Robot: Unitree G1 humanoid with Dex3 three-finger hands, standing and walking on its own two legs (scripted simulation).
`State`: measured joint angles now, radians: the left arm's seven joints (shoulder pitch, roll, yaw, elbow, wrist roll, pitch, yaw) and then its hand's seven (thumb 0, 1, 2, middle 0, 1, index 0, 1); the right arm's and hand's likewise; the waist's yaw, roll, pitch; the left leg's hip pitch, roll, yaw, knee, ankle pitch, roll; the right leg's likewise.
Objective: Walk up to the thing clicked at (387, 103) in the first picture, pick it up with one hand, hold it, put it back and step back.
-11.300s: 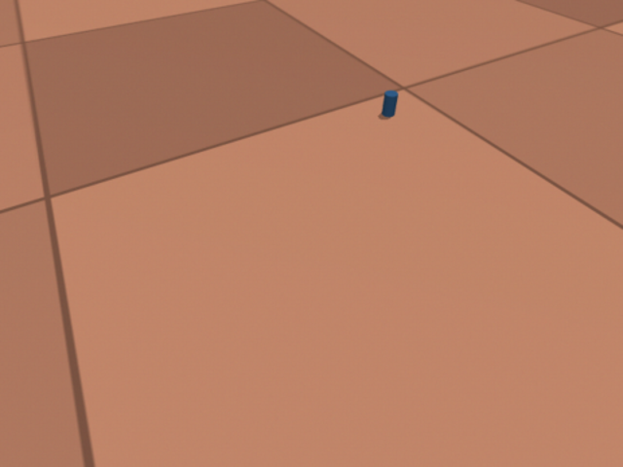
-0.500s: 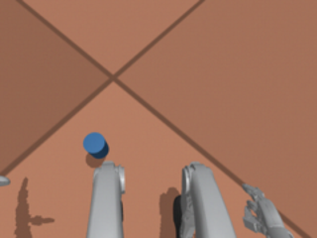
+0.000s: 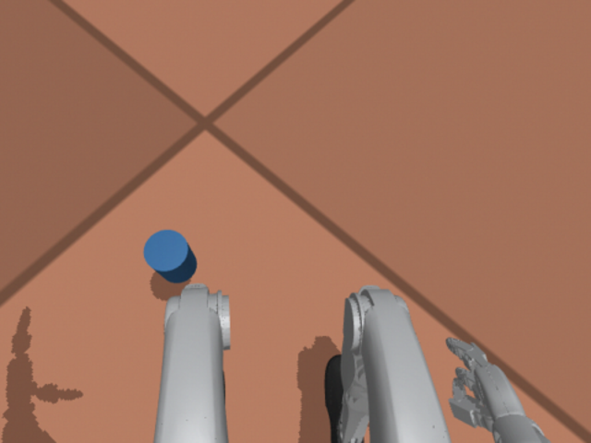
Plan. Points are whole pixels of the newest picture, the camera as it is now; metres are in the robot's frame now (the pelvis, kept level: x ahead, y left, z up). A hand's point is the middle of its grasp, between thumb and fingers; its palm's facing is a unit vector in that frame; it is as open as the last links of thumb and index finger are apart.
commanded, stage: go down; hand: left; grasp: from the side
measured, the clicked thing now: (172, 258) +0.41 +0.24 -0.35
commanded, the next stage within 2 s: approach in 0.56 s
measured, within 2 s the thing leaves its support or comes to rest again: neither
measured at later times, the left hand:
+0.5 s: hand out of the picture +0.32 +0.41 -0.03, palm faces +0.19 -0.96 -0.20, open 17.1 cm
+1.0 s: hand (28, 267) +0.34 +0.38 -0.13, palm faces +0.15 -0.99 -0.04, open 17.3 cm
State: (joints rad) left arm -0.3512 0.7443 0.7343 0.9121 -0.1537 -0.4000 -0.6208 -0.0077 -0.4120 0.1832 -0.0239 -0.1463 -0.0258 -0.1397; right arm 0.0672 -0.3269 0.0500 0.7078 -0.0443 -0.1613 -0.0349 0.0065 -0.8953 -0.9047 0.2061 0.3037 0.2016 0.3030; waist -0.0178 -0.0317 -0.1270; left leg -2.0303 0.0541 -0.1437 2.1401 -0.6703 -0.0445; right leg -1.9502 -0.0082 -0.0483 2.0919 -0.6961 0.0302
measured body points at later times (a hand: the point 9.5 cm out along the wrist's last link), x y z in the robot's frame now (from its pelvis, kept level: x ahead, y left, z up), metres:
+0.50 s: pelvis +0.00 +0.00 -0.03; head +0.19 +0.06 +0.37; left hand +0.31 +0.46 -0.02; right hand +0.17 -0.27 -0.14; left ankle +0.09 +0.14 -0.38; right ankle +0.09 -0.13 -0.38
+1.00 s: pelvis -0.01 +0.00 -0.08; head +0.20 +0.08 +0.32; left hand +0.32 +0.43 -0.12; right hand +0.18 -0.27 -0.17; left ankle +0.09 +0.14 -0.38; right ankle +0.09 -0.13 -0.38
